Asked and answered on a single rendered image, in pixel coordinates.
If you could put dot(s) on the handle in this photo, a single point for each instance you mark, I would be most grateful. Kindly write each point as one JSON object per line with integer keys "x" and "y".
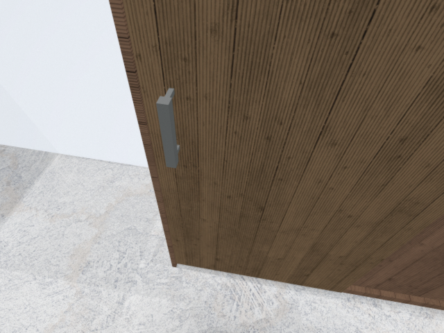
{"x": 167, "y": 127}

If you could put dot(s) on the wardrobe door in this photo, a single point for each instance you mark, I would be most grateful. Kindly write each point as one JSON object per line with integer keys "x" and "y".
{"x": 416, "y": 268}
{"x": 311, "y": 132}

